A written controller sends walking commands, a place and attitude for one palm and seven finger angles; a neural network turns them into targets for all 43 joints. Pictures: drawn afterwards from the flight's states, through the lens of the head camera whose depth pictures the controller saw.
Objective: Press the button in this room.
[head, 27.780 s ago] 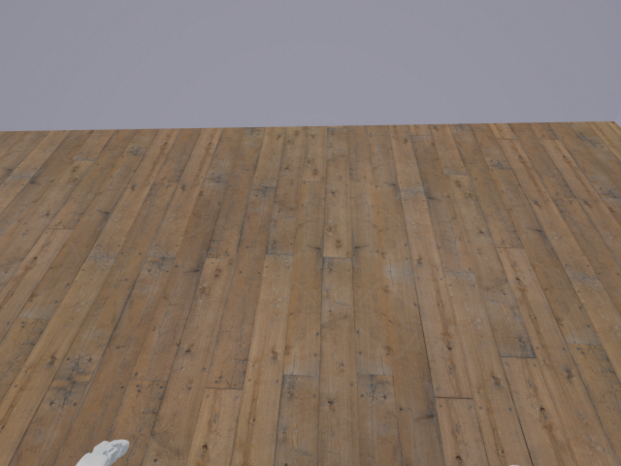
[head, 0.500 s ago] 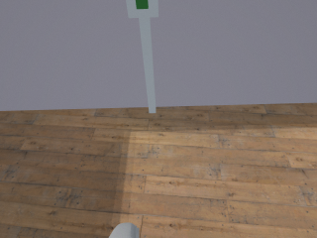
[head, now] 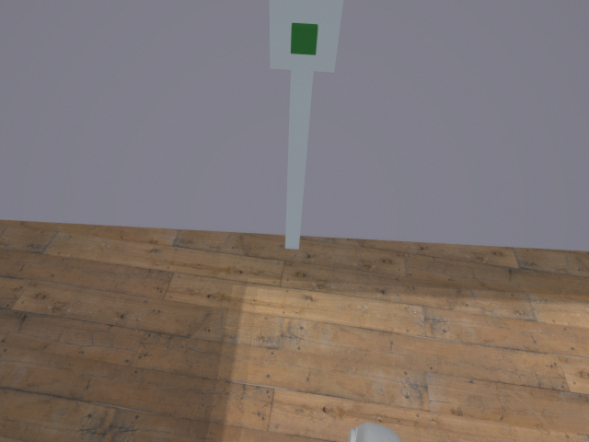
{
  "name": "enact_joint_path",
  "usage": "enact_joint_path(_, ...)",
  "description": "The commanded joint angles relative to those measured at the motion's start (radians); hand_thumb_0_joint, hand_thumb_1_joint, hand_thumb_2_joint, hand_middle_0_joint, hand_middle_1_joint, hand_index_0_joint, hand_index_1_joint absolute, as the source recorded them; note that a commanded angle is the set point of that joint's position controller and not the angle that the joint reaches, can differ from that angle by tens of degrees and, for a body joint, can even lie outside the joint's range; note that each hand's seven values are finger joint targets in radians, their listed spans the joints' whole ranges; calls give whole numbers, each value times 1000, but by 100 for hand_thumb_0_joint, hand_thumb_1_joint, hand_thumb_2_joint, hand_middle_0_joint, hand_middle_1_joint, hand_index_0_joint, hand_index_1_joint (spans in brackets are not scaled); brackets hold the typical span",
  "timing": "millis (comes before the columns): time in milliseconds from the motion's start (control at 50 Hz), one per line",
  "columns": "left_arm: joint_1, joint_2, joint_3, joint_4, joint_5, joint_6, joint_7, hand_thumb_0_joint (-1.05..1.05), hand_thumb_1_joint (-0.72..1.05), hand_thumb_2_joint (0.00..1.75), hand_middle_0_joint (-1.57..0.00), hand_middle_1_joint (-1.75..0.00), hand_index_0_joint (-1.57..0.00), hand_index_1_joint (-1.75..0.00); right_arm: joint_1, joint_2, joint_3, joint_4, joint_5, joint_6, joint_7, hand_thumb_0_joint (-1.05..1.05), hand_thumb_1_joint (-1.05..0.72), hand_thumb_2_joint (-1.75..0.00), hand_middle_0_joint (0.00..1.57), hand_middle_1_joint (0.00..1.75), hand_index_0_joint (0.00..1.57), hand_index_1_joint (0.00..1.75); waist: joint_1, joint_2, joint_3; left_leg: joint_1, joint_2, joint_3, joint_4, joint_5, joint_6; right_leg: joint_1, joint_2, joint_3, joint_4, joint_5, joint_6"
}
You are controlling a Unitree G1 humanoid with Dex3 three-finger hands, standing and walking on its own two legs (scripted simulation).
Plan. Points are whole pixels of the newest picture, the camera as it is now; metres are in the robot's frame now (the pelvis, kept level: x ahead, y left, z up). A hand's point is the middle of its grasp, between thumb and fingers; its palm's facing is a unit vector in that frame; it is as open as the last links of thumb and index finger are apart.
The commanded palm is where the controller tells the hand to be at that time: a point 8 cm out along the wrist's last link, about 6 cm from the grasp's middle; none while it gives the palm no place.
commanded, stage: turn or walk to find it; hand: left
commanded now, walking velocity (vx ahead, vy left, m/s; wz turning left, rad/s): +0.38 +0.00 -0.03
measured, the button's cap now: (304, 38) +0.93 +0.05 +0.12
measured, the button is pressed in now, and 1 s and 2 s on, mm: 0 0 0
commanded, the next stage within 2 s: stand and wait in 0.14 s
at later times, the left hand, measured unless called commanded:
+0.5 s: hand (248, 361) +0.27 +0.10 -0.16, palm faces +0.05 -0.97 -0.24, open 7.1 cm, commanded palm none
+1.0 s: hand (233, 427) +0.17 +0.11 -0.17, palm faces +0.07 -0.99 -0.15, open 7.4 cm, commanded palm none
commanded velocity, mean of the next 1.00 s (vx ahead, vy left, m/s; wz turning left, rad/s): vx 0.05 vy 0.00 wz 0.00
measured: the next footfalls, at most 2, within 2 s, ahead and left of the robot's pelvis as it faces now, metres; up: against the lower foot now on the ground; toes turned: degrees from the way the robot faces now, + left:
right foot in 0.30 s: +0.29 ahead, -0.16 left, +0.00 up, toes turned -10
left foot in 0.72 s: +0.23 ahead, +0.07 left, +0.00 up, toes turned +5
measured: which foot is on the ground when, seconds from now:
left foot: down 0.00-0.32, up 0.34-0.70, down 0.72-1.00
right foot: up 0.00-0.28, down 0.30-1.00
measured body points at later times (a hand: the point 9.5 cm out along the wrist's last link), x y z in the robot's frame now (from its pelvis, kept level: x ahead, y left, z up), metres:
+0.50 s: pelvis +0.17 -0.08 -0.01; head +0.20 -0.11 +0.44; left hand +0.27 +0.15 -0.14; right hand +0.15 -0.30 -0.18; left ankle +0.14 +0.08 -0.67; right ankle +0.25 -0.15 -0.74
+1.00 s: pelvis +0.22 -0.05 +0.00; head +0.23 -0.05 +0.45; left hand +0.17 +0.16 -0.16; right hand +0.22 -0.27 -0.16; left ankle +0.19 +0.06 -0.74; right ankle +0.25 -0.15 -0.74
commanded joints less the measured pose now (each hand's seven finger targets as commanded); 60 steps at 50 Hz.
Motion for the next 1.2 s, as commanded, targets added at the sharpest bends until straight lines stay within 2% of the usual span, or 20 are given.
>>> enact_joint_path(0, -5, 23, 8, -80, 1, 1, -12, 0, 90, 90, -20, -30, -20, -30, 133, -79, -4, 18, -2, -7, 1, 0, -90, -90, 20, 30, 20, 30, -6, 115, 37, 28, 280, -210, -285, 136, 90, -141, -38, 33, -49, 122, 17)
enact_joint_path(160, -219, 30, -7, -172, -9, -8, -17, 0, 90, 90, -20, -30, -20, -30, 221, -109, -7, 60, -11, 4, -2, 0, -90, -90, 20, 30, 20, 30, -57, 127, 80, 134, 268, -136, -199, 417, 81, -51, 17, -43, -472, 128, -4)
enact_joint_path(200, -178, 39, -10, -160, -11, -17, -10, 0, 90, 90, -20, -30, -20, -30, 224, -118, -6, 74, -13, 11, -5, 0, -90, -90, 20, 30, 20, 30, -41, 129, 44, 144, 270, -132, -111, 581, 63, 65, 52, -58, -540, 107, -29)
enact_joint_path(240, 15, 71, -4, -98, -6, -36, -3, 0, 90, 90, -20, -30, -20, -30, 207, -129, -4, 77, -5, 15, -7, 0, -90, -90, 20, 30, 20, 30, 48, 93, -68, 138, 226, -97, 113, 690, 11, 319, 96, -85, -669, 226, -40)
enact_joint_path(260, 134, 136, 9, -52, 0, -51, 6, 0, 90, 90, -20, -30, -20, -30, 211, -109, 1, 78, 2, 14, -1, 0, -90, -90, 20, 30, 20, 30, 93, -2, -159, 3, 173, -63, 303, 513, -30, 555, 19, -22, -671, 464, -56)
enact_joint_path(280, 239, 238, 34, -22, 2, -63, 19, 0, 90, 90, -20, -30, -20, -30, 260, -45, 10, 63, 13, 15, 4, 0, -90, -90, 20, 30, 20, 30, 105, -239, -288, -242, 31, -37, 594, -106, -72, 802, -264, 299, -647, 895, -153)
enact_joint_path(300, 252, 271, 27, -19, -26, -59, 22, 0, 90, 90, -20, -30, -20, -30, 282, -70, 14, 52, 20, 34, -7, 0, -90, -90, 20, 30, 20, 30, 75, -224, -333, -244, 8, -156, 751, -387, -79, 764, -349, 333, -681, 1163, -235)
enact_joint_path(320, 159, 231, 19, -34, -27, -57, 28, 0, 90, 90, -20, -30, -20, -30, 267, -50, 14, 68, 21, 48, -10, 0, -90, -90, 20, 30, 20, 30, 48, -157, -264, -245, 45, -217, 800, -341, -81, 663, -323, 278, -726, 1041, -248)
enact_joint_path(380, -20, 142, -6, -76, -27, -48, 33, 0, 90, 90, -20, -30, -20, -30, 198, -16, 19, 77, 7, 75, -2, 0, -90, -90, 20, 30, 20, 30, -5, -72, -92, -235, 94, -218, 760, -203, -92, 368, -222, 165, -829, 633, -182)
enact_joint_path(420, -92, 106, -14, -85, -23, -45, 34, 0, 90, 90, -20, -30, -20, -30, 247, 9, 24, 94, 2, 93, 0, 0, -90, -90, 20, 30, 20, 30, -56, -66, -73, -159, 98, -201, 645, -137, -101, 243, -165, 67, -893, 445, -145)
enact_joint_path(440, -100, 99, -16, -84, -21, -43, 33, 0, 90, 90, -20, -30, -20, -30, 256, 15, 27, 99, 0, 100, 1, 0, -90, -90, 20, 30, 20, 30, -63, -88, -78, -134, 94, -183, 597, -123, -108, 217, -144, 46, -914, 369, -141)
enact_joint_path(500, -86, 78, -12, -75, -12, -32, 35, 0, 90, 90, -20, -30, -20, -30, 219, 18, 26, 85, -5, 106, 3, 0, -90, -90, 20, 30, 20, 30, -46, -120, -50, -117, 86, -164, 478, -109, -109, 177, -125, 71, -973, 122, -156)
enact_joint_path(580, -60, 111, -5, -56, -11, -19, 33, 0, 90, 90, -20, -30, -20, -30, 143, -4, 33, 55, -3, 96, 4, 0, -90, -90, 20, 30, 20, 30, -14, -97, -42, -120, 76, -154, 290, -143, -104, 244, -130, 124, -980, -8, -181)
enact_joint_path(640, -52, 112, -8, -37, -19, -9, 33, 0, 90, 90, -20, -30, -20, -30, 161, -6, 40, 68, -2, 86, -1, 0, -90, -90, 20, 30, 20, 30, -33, -71, -36, 15, 62, -144, 68, -24, -96, 201, -90, 104, -942, -92, -143)
enact_joint_path(660, -47, 92, -13, -34, -24, -6, 34, 0, 90, 90, -20, -30, -20, -30, 176, -22, 41, 75, 0, 77, -3, 0, -90, -90, 20, 30, 20, 30, -41, -21, -35, 80, 78, -175, -23, 33, -90, 162, -61, 93, -898, -97, -113)
enact_joint_path(700, 4, 50, -25, -27, -32, 0, 29, 0, 90, 90, -20, -30, -20, -30, 132, -80, 37, 60, -4, 67, -10, 0, -90, -90, 20, 30, 20, 30, -2, 153, 8, -45, 197, -316, -146, -27, -40, 229, 28, 34, -821, -15, -51)
enact_joint_path(720, 23, 43, -25, -19, -28, -1, 29, 0, 90, 90, -20, -30, -20, -30, 93, -91, 41, 48, -5, 68, -12, 0, -90, -90, 20, 30, 20, 30, 16, 132, 16, -138, 209, -319, -174, -85, -25, 327, 32, 22, -831, 40, -36)
enact_joint_path(760, 44, 63, -31, 10, -21, 2, 32, 0, 90, 90, -20, -30, -20, -30, 39, -63, 49, 47, 0, 67, -12, 0, -90, -90, 20, 30, 20, 30, 25, 179, 20, -159, 156, -276, -203, -82, -40, 404, 20, 15, -818, 109, -29)
enact_joint_path(900, 92, 58, -49, 38, -24, -6, 39, 0, 90, 90, -20, -30, -20, -30, 107, -47, 56, 69, 6, 75, -17, 0, -90, -90, 20, 30, 20, 30, -2, 34, 33, -53, 115, -219, -169, -15, -51, 370, 1, 34, -878, 96, -40)
enact_joint_path(1180, 140, 24, -55, 52, -25, -7, 54, 0, 90, 90, -20, -30, -20, -30, 159, -25, 60, 114, 8, 59, -27, 0, -90, -90, 20, 30, 20, 30, -7, 20, -5, 4, 117, -205, -139, 175, -38, 401, 0, 20, -812, 239, -45)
